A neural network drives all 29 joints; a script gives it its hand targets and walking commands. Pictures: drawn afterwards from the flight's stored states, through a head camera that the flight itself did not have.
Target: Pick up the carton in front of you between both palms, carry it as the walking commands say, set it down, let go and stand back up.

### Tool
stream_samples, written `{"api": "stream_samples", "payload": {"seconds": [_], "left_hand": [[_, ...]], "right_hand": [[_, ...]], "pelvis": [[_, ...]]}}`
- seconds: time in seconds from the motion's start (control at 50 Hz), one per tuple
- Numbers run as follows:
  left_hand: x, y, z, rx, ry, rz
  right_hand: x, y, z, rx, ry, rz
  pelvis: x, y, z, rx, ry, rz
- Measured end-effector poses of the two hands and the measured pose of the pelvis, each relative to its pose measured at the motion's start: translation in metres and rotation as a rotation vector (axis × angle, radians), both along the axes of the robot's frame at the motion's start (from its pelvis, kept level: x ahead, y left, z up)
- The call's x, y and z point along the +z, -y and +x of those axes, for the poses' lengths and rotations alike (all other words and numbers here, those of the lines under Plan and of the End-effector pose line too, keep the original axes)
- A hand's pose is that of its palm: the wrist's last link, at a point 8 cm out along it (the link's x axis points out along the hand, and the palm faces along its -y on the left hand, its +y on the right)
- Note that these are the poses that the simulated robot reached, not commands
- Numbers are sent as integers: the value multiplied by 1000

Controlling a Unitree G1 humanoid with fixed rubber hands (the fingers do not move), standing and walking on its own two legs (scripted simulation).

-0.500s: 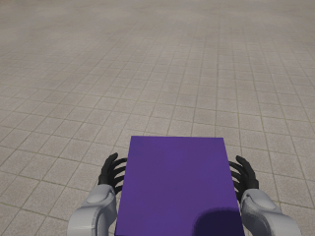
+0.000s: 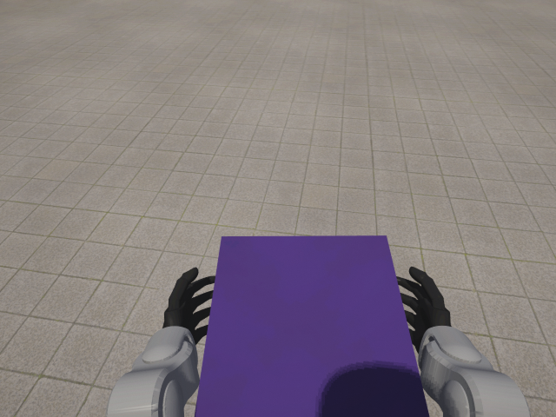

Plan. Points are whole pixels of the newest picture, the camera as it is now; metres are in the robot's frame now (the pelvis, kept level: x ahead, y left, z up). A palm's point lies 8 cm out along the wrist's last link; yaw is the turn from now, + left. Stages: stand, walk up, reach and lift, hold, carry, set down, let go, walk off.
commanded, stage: carry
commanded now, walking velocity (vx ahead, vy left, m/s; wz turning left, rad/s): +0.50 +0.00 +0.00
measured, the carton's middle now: (303, 348) +0.23 +0.00 +0.02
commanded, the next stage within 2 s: none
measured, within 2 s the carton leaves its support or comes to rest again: neither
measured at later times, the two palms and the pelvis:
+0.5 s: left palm (235, 162) +0.57 +0.13 +0.09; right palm (386, 164) +0.58 -0.17 +0.08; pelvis +0.35 -0.03 +0.00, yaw +2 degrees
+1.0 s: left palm (240, 88) +0.89 +0.15 +0.10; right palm (354, 85) +0.90 -0.15 +0.10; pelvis +0.67 +0.00 +0.01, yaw +1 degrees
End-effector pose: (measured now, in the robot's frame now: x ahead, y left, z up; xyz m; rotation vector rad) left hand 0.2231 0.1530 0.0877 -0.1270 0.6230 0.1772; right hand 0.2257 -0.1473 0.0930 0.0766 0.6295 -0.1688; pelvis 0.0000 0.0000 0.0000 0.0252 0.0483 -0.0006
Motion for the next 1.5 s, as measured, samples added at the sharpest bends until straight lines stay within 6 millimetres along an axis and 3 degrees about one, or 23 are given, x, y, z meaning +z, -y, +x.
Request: {"api": "stream_samples", "payload": {"seconds": [0.06, 0.16, 0.32, 0.4, 0.5, 0.58, 0.68, 0.86, 0.96, 1.0, 1.14, 1.32, 1.5], "left_hand": [[0, -5, 39, -23, -60, 0], [15, -7, 101, -50, -61, -8], [36, -6, 206, -12, 20, 1], [28, 5, 266, 8, 19, 16], [2, 25, 346, 26, -28, 54], [-5, 31, 388, 51, -121, 48], [7, 34, 442, 64, -119, 47], [26, 27, 570, 15, -10, 49], [15, 6, 645, 3, 41, 23], [8, 0, 669, 8, 15, 2], [11, 1, 721, -25, -52, -2], [33, 13, 775, -19, 14, 35], [21, 20, 804, -3, -30, 39]], "right_hand": [[0, -5, 32, -22, -60, -2], [17, -7, 86, -52, -61, -8], [37, -6, 202, -7, 20, -2], [24, 5, 268, 14, 20, 11], [-13, 24, 355, 33, -27, 46], [-18, 30, 404, 56, -119, 42], [-7, 32, 463, 75, -117, 39], [14, 27, 577, 27, -9, 33], [10, 6, 648, 12, 40, 12], [8, 0, 672, 14, 14, -9], [13, 1, 714, -19, -52, -10], [26, 13, 771, -9, 15, 18], [12, 20, 805, 10, -29, 18]], "pelvis": [[13, -9, 33, -13, -7, -19], [31, -16, 93, -9, -17, -45], [33, -6, 205, 8, -19, -46], [20, 8, 271, 17, -12, -31], [-1, 30, 352, 37, 4, -44], [15, 41, 395, 58, -10, -25], [32, 46, 454, 53, -23, -2], [30, 29, 577, 37, -17, -5], [7, 7, 650, 19, 8, -17], [7, 3, 666, 13, 4, -3], [25, -2, 712, -6, -11, -22], [24, 9, 774, 4, -2, -14], [19, 20, 804, 11, -17, -20]]}}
